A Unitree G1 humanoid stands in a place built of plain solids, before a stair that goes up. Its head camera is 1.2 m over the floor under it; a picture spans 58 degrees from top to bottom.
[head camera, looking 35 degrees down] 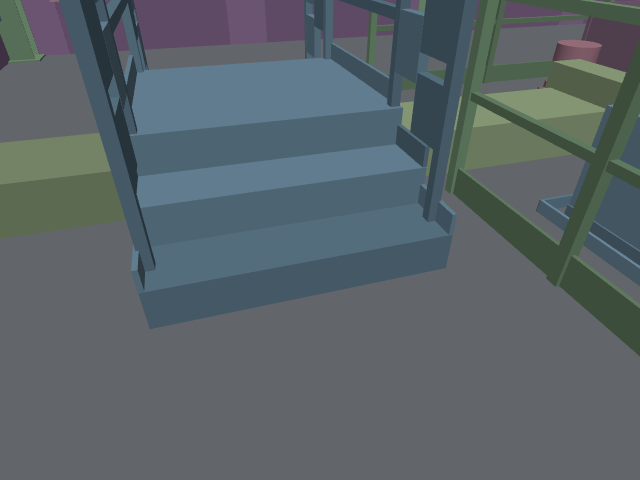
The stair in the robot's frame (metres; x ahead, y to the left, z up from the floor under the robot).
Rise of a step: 0.18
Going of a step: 0.28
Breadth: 1.25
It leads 17 degrees to the left of straight ahead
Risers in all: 3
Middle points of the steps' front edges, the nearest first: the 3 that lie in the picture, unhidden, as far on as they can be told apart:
1.31 0.04 0.18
1.58 0.12 0.36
1.85 0.20 0.54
